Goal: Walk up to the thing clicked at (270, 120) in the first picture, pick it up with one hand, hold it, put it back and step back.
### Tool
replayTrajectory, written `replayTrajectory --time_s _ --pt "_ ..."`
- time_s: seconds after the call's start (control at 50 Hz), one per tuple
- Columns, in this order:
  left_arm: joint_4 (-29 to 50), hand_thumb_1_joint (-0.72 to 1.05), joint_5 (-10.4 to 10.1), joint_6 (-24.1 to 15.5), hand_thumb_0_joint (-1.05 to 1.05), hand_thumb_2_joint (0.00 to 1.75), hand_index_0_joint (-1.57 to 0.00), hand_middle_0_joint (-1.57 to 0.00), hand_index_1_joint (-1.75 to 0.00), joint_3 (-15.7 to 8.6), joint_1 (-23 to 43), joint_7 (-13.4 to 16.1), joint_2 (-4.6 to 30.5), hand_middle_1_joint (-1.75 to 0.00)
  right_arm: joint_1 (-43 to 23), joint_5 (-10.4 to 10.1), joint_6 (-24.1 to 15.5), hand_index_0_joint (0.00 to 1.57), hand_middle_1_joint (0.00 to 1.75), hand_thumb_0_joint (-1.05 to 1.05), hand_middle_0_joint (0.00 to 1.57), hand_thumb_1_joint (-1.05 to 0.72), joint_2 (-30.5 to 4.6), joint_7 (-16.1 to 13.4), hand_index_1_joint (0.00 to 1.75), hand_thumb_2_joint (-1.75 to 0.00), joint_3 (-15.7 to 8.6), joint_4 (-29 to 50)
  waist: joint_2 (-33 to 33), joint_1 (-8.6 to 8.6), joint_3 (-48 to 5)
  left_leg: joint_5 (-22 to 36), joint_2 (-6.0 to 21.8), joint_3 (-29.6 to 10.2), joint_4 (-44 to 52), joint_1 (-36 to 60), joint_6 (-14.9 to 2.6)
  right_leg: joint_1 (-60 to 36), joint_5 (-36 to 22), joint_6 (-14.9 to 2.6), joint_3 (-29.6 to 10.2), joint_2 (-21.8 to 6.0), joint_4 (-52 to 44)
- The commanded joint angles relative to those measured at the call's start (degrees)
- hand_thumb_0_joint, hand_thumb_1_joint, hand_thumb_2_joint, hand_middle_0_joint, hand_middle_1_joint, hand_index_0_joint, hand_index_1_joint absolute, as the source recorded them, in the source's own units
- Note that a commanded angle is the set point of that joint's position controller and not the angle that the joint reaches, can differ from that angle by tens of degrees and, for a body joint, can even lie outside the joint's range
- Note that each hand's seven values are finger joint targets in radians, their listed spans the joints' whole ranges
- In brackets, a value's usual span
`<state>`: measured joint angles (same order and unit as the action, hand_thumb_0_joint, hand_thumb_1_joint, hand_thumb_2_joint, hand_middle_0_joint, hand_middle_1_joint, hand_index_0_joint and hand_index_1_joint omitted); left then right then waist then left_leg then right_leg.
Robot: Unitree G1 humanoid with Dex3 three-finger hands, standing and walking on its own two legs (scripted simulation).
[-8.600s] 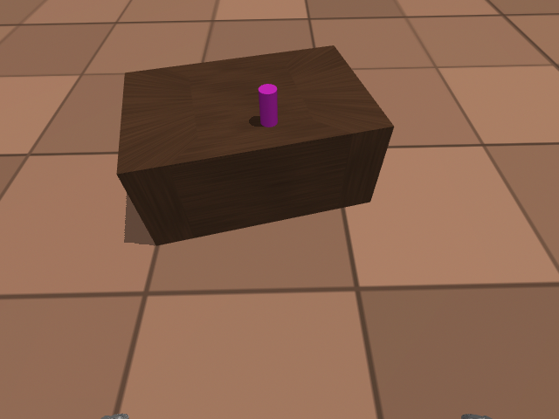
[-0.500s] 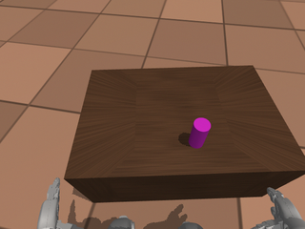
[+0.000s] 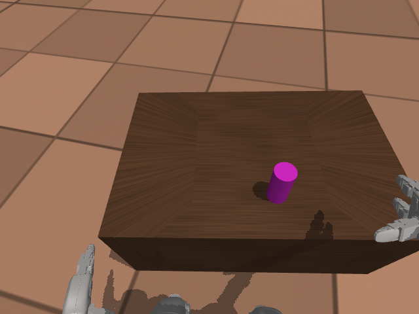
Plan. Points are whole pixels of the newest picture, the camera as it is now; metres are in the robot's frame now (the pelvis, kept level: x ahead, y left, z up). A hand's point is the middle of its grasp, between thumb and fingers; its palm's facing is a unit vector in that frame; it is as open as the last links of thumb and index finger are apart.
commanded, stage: go down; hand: right
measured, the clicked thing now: (280, 183) +0.49 -0.18 -0.21
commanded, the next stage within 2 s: approach in 0.98 s
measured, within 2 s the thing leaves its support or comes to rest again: neither
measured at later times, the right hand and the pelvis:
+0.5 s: hand (407, 173) +0.36 -0.35 +0.05, palm faces +0.19 +0.98 -0.10, open 17.5 cm; pelvis +0.00 +0.01 +0.01, yaw +0 degrees
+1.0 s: hand (416, 156) +0.38 -0.36 +0.07, palm faces +0.20 +0.98 -0.07, open 17.6 cm; pelvis -0.01 +0.01 +0.00, yaw +0 degrees
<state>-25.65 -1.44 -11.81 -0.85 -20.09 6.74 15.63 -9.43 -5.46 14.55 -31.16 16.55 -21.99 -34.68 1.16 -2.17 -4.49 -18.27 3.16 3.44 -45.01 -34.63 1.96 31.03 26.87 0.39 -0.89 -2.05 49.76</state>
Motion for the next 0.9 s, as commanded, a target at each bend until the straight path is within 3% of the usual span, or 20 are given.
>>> replayTrajectory --time_s 0.0,0.08,0.14,0.18,0.2,0.22,0.3,0.34,0.38,0.4,0.44,0.48,0.52,0.56,0.62,0.7,0.72,0.76,0.82,0.88 --pt "11.4 -0.56 0.4 -3.4 0.0 0.06 -0.05 -0.06 -0.07 -4.5 5.5 0.9 9.6 -0.05 -13.6 -0.5 -6.9 0.05 0.05 0.0 0.04 0.58 -19.9 1.2 0.05 -0.03 -7.7 7.6 3.1 1.21 -16.4 11.3 -2.2 0.3 4.9 14.0 -2.55 -4.0 -19.6 -0.03 -1.1 1.2 -10.0" --pt "6.3 -0.57 0.5 -2.8 0.0 0.06 -0.04 -0.06 -0.06 -4.1 2.5 1.0 8.8 -0.05 -17.9 -1.3 -10.9 0.05 0.05 0.0 0.05 0.57 -23.2 2.3 0.05 -0.02 -9.9 5.0 5.8 0.81 -15.0 12.8 -2.3 0.0 5.0 12.4 -2.83 -4.5 -23.1 0.02 -1.1 1.0 -9.9" --pt "6.7 -0.57 0.6 -2.8 0.0 0.07 -0.04 -0.06 -0.07 -4.2 2.5 1.2 9.2 -0.05 -22.6 -1.4 -13.6 0.05 0.05 0.0 0.05 0.56 -23.0 3.9 0.05 -0.02 -9.1 2.8 5.2 -1.26 -15.7 13.3 -2.4 -0.3 5.6 11.7 -2.76 -6.3 -22.8 -0.27 -0.9 1.0 -9.9" --pt "2.2 -0.57 0.6 -2.5 0.0 0.07 -0.04 -0.06 -0.07 -2.0 1.8 1.1 6.7 -0.05 -23.2 -1.8 -15.3 0.05 0.05 0.0 0.05 0.56 -22.7 5.2 0.05 -0.03 -8.9 -2.3 5.8 -0.77 -13.2 12.8 -2.3 -0.4 5.6 10.5 -2.89 -4.3 -22.2 -0.25 -0.8 1.0 -10.1" --pt "3.1 -0.57 0.5 -2.6 0.0 0.06 -0.04 -0.06 -0.06 -1.9 3.7 1.0 6.7 -0.05 -24.3 -2.0 -16.3 0.05 0.05 0.0 0.05 0.55 -24.1 5.7 0.05 -0.03 -9.6 -2.2 7.7 -0.35 -13.5 12.5 -2.2 -0.5 5.8 10.3 -3.02 -4.3 -22.4 -0.2 -0.8 1.0 -10.1" --pt "4.4 -0.57 0.6 -2.7 0.0 0.06 -0.04 -0.05 -0.06 -3.4 3.5 1.3 8.3 -0.05 -26.5 -2.0 -17.2 0.05 0.05 0.0 0.05 0.55 -24.5 6.3 0.05 -0.02 -9.2 -2.5 7.7 -1.46 -16.2 13.4 -2.5 -0.3 5.5 10.2 -3.06 -6.5 -25.2 0.08 -1.3 0.6 -10.0" --pt "1.7 -0.56 0.9 -1.9 0.0 0.05 -0.05 -0.05 -0.06 -3.1 2.6 1.0 8.6 -0.05 -27.0 -2.3 -19.0 0.06 0.05 0.0 0.05 0.53 -26.3 8.2 0.05 -0.03 -10.1 -8.9 7.9 -1.5 -16.2 14.9 -2.7 -0.2 5.3 9.5 -3.13 -6.8 -28.9 0.25 -1.4 0.6 -9.3" --pt "5.0 -0.55 0.8 -1.9 0.0 0.05 -0.05 -0.05 -0.06 -1.9 4.9 0.9 8.2 -0.05 -30.6 -2.2 -20.3 0.06 0.05 0.0 0.06 0.53 -29.2 8.6 0.05 -0.03 -11.2 -7.4 6.7 -1.28 -18.1 15.5 -2.5 -0.4 5.8 11.0 -2.93 -6.5 -26.8 -0.17 -1.0 0.9 -9.2" --pt "1.9 -0.55 0.9 -1.6 0.0 0.05 -0.05 -0.05 -0.06 -2.9 3.6 1.1 8.6 -0.05 -29.3 -2.3 -20.8 0.05 0.05 0.0 0.05 0.53 -28.7 9.2 0.05 -0.03 -11.2 -12.7 6.3 -1.69 -16.3 15.6 -2.2 -0.8 5.8 11.4 -2.92 -3.8 -23.5 -0.47 -0.6 1.5 -9.2" --pt "3.3 -0.55 0.8 -1.5 0.0 0.05 -0.05 -0.05 -0.06 -1.7 5.1 0.8 8.0 -0.05 -30.3 -2.6 -21.4 0.05 0.05 0.0 0.05 0.53 -29.4 9.4 0.05 -0.03 -11.3 -12.3 5.6 -1.19 -16.0 14.7 -2.4 -0.6 5.7 11.5 -2.91 -2.8 -22.6 -0.54 -0.8 1.4 -9.6" --pt "5.8 -0.55 0.7 -1.5 0.0 0.05 -0.05 -0.05 -0.05 -3.6 6.0 1.1 10.1 -0.05 -31.8 -2.3 -22.1 0.06 0.05 0.0 0.06 0.54 -31.4 9.6 0.05 -0.03 -12.1 -13.9 5.4 -1.93 -19.0 15.8 -2.3 -0.9 5.7 12.2 -2.93 -4.2 -23.4 -0.58 -0.8 1.5 -9.1" --pt "6.8 -0.54 0.6 -1.2 0.0 0.04 -0.05 -0.05 -0.05 -1.3 6.1 0.8 8.6 -0.05 -34.5 -2.7 -23.1 0.06 0.05 0.0 0.05 0.55 -33.3 10.0 0.05 -0.03 -13.0 -12.7 6.2 -1.09 -18.7 14.4 -2.8 -0.5 5.7 11.5 -3.04 -3.9 -24.3 -0.28 -1.2 1.2 -9.2" --pt "4.4 -0.55 0.7 -0.8 0.0 0.05 -0.05 -0.05 -0.05 -1.2 4.5 0.6 7.7 -0.05 -34.0 -2.7 -23.7 0.06 0.05 0.0 0.05 0.56 -33.4 10.3 0.05 -0.03 -13.2 -16.3 6.0 -1.4 -17.6 15.1 -2.7 -0.7 5.5 11.3 -3.08 -2.2 -24.1 -0.39 -1.0 1.4 -8.7" --pt "8.6 -0.55 0.7 -1.1 0.0 0.05 -0.05 -0.05 -0.05 -2.9 7.1 0.7 10.1 -0.05 -35.9 -2.4 -24.4 0.06 0.05 0.0 0.06 0.57 -35.1 10.5 0.05 -0.02 -13.5 -16.0 7.0 -2.19 -20.1 13.8 -2.7 -0.9 5.5 10.7 -3.18 -3.4 -22.7 -0.35 -1.0 1.3 -8.8" --pt "6.5 -0.54 0.7 -0.6 0.0 0.04 -0.05 -0.05 -0.05 -1.9 5.0 0.5 8.9 -0.05 -37.1 -2.7 -25.0 0.06 0.05 0.0 0.06 0.56 -35.2 11.2 0.05 -0.02 -13.5 -17.9 6.4 -2.32 -19.2 13.1 -2.6 -1.0 5.6 10.6 -3.05 -1.4 -20.1 -0.61 -0.9 1.5 -8.6" --pt "6.3 -0.54 0.7 -0.5 0.0 0.04 -0.05 -0.05 -0.05 -1.0 4.8 0.4 8.4 -0.05 -39.3 -2.5 -25.7 0.06 0.05 0.0 0.05 0.57 -36.4 11.6 0.05 -0.03 -13.5 -18.1 8.2 -2.56 -20.1 13.3 -2.8 -1.0 5.1 8.7 -3.25 -2.1 -21.6 -0.47 -1.0 1.5 -7.9" --pt "7.4 -0.55 0.6 -0.7 0.0 0.05 -0.05 -0.05 -0.05 -2.3 5.8 0.5 9.9 -0.05 -38.8 -2.8 -25.8 0.06 0.05 0.0 0.05 0.58 -36.4 11.8 0.05 -0.03 -13.5 -19.0 7.6 -2.83 -20.4 13.0 -3.0 -0.7 4.9 8.2 -3.25 -3.0 -22.7 -0.24 -1.4 1.1 -8.0" --pt "6.6 -0.55 0.9 -0.6 0.0 0.05 -0.05 -0.05 -0.05 -2.1 5.4 0.4 9.7 -0.05 -40.5 -2.4 -26.1 0.05 0.05 0.0 0.05 0.59 -38.4 11.6 0.05 -0.03 -14.2 -18.4 9.3 -2.79 -20.9 12.9 -2.9 -0.9 4.9 7.8 -3.38 -2.7 -22.2 -0.22 -1.2 1.2 -7.6" --pt "6.9 -0.55 0.8 -0.5 0.0 0.05 -0.05 -0.05 -0.05 -1.2 5.2 0.1 8.8 -0.05 -40.8 -2.3 -26.3 0.06 0.05 0.0 0.05 0.59 -38.0 12.0 0.05 -0.03 -13.7 -19.1 9.2 -2.99 -20.6 11.9 -3.0 -0.8 4.8 7.5 -3.38 -2.0 -20.7 -0.25 -1.2 1.2 -7.8" --pt "6.7 -0.55 0.9 -0.5 0.0 0.05 -0.05 -0.05 -0.05 -2.2 4.5 0.4 10.2 -0.05 -42.1 -2.6 -26.5 0.05 0.05 0.0 0.04 0.61 -39.4 12.3 0.05 -0.03 -14.3 -19.6 10.0 -3.27 -21.9 12.6 -3.4 -0.4 4.2 5.9 -3.37 -3.6 -24.0 0.23 -1.7 0.7 -7.1"
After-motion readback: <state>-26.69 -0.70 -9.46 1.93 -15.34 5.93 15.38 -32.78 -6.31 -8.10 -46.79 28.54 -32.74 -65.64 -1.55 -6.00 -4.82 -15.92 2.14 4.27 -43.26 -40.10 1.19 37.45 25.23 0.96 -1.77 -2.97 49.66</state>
